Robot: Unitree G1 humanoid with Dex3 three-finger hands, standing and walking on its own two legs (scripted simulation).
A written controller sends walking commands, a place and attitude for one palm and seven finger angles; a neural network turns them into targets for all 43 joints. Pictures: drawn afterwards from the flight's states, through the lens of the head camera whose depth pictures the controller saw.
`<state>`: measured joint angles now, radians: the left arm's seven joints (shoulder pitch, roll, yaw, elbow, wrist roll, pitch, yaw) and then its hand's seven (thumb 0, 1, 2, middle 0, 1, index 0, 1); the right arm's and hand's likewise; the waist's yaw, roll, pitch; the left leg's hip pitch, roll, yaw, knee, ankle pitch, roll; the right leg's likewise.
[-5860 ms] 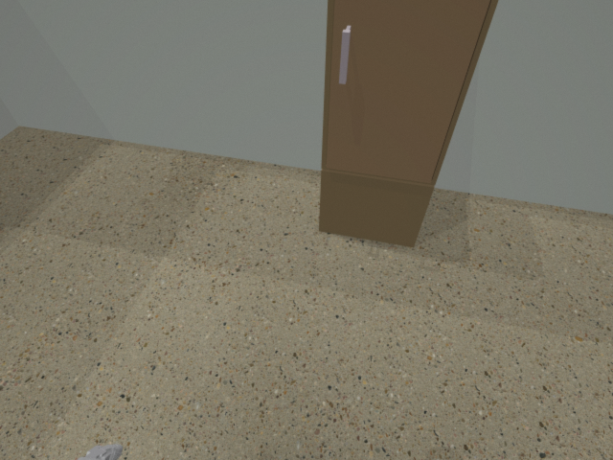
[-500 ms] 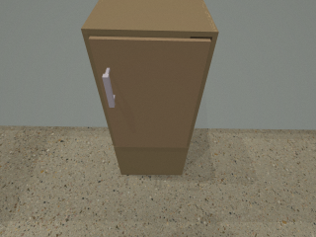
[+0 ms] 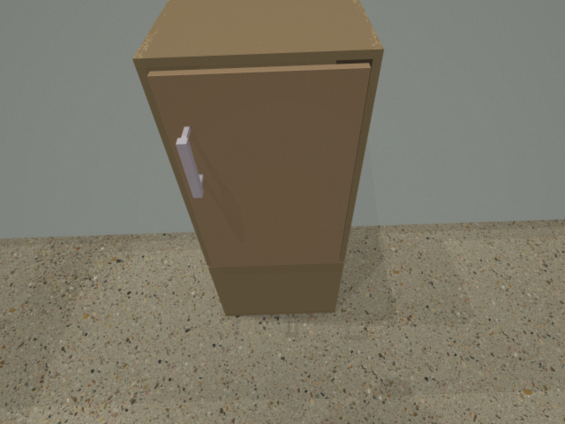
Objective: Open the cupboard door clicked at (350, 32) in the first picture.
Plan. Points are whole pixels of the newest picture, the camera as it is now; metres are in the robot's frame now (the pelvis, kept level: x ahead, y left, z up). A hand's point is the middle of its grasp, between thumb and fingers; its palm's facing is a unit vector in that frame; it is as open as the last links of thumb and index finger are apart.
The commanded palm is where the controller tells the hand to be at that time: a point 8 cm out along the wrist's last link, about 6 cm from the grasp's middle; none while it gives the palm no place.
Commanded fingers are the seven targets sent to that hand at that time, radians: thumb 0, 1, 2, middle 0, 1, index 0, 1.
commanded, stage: look again from close up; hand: left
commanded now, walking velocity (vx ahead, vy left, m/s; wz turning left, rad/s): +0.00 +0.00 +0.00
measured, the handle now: (192, 163) +0.57 +0.21 +0.04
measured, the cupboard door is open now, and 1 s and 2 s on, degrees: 0 0 0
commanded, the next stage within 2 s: raise the hand with hooked fingers in 0.08 s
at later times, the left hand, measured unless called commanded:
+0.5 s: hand (179, 375) +0.19 +0.16 -0.01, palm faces +0.04 -1.00 -0.03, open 8.0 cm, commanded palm +0.13 +0.23 -0.05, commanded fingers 0.00 0.50 0.73 -0.23 -0.56 -0.23 -0.56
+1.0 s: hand (139, 374) +0.19 +0.21 -0.01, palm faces +0.07 -1.00 -0.06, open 11.0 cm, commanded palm +0.15 +0.26 -0.01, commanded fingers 0.00 -0.08 0.48 -0.27 -0.93 -0.27 -0.93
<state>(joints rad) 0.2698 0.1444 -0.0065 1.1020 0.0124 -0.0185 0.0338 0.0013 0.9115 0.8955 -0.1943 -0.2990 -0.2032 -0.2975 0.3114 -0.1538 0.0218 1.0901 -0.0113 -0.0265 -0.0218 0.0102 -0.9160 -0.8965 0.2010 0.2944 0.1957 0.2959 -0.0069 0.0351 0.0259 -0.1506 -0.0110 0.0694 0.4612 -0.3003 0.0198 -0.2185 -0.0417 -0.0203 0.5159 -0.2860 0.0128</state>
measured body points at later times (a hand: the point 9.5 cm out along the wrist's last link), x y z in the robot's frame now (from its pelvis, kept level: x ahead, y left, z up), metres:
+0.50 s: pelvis -0.02 -0.03 -0.05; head +0.01 -0.03 +0.39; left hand +0.18 +0.21 -0.01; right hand +0.20 -0.29 -0.09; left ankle -0.03 +0.10 -0.74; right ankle +0.00 -0.13 -0.74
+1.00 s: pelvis -0.04 -0.02 -0.07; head +0.02 -0.02 +0.38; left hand +0.18 +0.27 -0.01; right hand +0.10 -0.25 -0.16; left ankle -0.03 +0.10 -0.74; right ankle -0.01 -0.13 -0.74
